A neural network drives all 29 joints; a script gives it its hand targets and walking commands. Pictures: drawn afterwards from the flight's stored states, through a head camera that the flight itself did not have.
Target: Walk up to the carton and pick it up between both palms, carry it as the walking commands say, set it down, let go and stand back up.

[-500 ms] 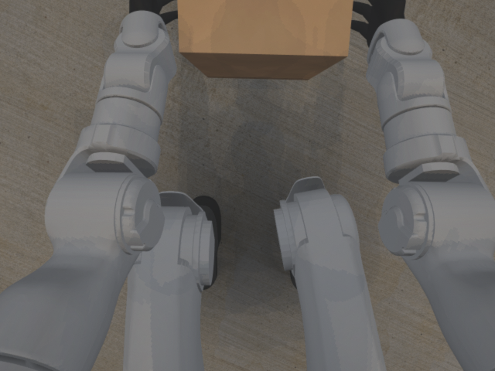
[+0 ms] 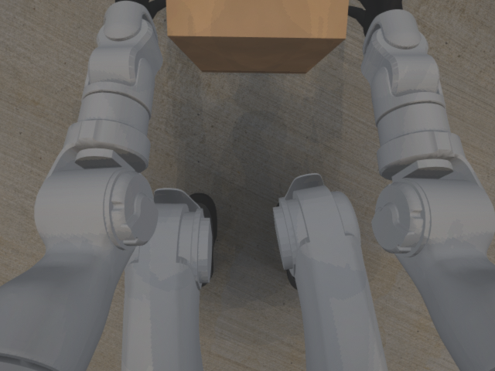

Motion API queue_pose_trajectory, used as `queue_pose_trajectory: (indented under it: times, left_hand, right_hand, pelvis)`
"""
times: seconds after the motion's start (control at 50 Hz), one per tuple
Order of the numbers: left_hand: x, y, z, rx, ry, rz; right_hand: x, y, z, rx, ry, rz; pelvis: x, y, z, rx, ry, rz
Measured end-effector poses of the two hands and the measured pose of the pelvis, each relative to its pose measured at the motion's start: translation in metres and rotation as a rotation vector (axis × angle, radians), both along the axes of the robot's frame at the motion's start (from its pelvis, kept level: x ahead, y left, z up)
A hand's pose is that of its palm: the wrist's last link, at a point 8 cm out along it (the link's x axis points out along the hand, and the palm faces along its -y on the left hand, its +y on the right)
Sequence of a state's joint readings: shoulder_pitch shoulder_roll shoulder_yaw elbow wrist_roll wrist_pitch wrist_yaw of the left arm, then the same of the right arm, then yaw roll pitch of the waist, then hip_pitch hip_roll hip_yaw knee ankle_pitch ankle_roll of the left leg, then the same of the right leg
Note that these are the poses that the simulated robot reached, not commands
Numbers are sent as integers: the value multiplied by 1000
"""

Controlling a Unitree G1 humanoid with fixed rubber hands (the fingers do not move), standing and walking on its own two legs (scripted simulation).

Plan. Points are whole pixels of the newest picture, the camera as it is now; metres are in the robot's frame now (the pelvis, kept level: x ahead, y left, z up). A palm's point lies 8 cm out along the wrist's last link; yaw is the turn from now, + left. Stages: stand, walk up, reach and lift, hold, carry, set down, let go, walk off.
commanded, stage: set down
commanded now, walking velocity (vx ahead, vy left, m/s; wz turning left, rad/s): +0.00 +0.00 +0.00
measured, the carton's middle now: out of the picture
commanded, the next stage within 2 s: none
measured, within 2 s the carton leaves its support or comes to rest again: neither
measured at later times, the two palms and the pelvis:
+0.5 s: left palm (136, 5) +0.55 +0.10 -0.15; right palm (381, 14) +0.52 -0.19 -0.16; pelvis +0.00 +0.00 -0.01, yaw +0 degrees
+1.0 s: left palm (120, 19) +0.54 +0.13 -0.16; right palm (395, 22) +0.51 -0.22 -0.17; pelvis -0.01 +0.00 +0.00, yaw -1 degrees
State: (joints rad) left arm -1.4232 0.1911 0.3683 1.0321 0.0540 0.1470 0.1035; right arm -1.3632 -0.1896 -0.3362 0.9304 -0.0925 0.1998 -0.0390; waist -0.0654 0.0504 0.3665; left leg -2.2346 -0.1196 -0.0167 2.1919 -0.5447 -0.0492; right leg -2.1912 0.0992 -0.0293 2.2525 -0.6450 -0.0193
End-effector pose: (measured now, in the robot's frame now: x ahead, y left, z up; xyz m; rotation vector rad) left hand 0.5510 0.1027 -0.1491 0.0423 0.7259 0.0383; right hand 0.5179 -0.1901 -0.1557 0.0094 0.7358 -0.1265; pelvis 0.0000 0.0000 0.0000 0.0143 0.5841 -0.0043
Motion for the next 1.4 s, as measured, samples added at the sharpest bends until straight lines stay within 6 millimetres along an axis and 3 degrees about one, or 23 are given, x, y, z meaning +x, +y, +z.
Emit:
queue_pose_trajectory:
  times: [0.28, 0.66, 0.86, 0.96, 1.12, 1.24, 1.4]
  left_hand:
    - [2, 2, 0, 5, -3, -30]
    - [-1, 1, -1, 29, -32, -22]
    - [-24, 14, -30, 53, 60, -19]
    - [-8, 25, -16, 48, -52, 4]
    - [-13, 24, -7, 34, -42, -9]
    - [-4, 21, 36, 38, -127, 3]
    - [-6, 15, 85, 54, -70, 13]
  right_hand:
    - [-1, 0, -1, 1, -11, -4]
    - [-1, -4, -5, -4, -35, 31]
    - [-20, -19, -26, -58, 33, -28]
    - [-9, -24, -17, -56, -34, -41]
    - [-7, -29, -2, -51, -68, -65]
    - [-4, -29, 28, -35, -111, -72]
    - [-2, -30, 83, -52, -87, -60]
  pelvis:
    - [1, 13, -4, -20, -12, 1]
    - [-3, -5, -5, 15, -34, 1]
    - [-6, -6, 7, 16, -24, -6]
    - [-12, -4, 6, 13, -72, -14]
    - [-18, 2, 3, 2, -93, -14]
    - [-24, 2, 18, 11, -100, -18]
    - [-20, -3, 61, 21, -95, -18]
